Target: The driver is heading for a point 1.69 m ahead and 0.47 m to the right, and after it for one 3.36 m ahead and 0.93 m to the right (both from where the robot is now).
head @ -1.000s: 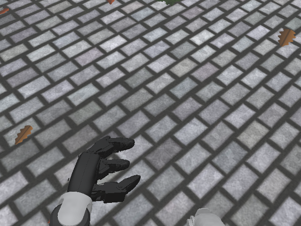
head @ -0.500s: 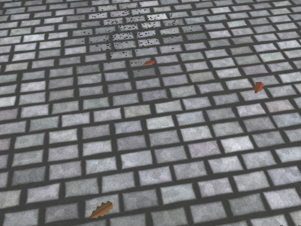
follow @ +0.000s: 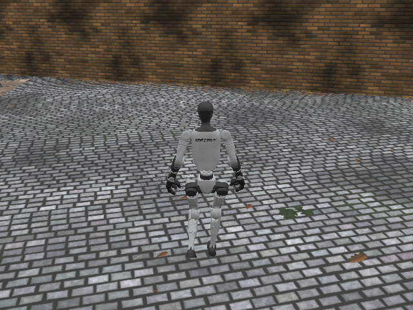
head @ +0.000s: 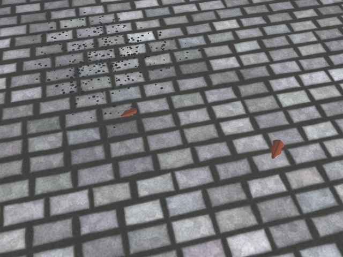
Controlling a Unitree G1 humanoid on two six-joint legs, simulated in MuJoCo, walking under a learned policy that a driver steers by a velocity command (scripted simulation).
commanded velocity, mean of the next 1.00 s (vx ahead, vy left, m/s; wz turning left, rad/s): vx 0.09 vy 0.00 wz -0.57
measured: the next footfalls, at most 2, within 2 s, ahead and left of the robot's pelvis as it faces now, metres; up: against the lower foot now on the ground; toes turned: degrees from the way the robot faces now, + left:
left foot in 0.40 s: +0.35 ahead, +0.06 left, +0.00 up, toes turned -32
right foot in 0.82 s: +0.16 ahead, -0.09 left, +0.00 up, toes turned -36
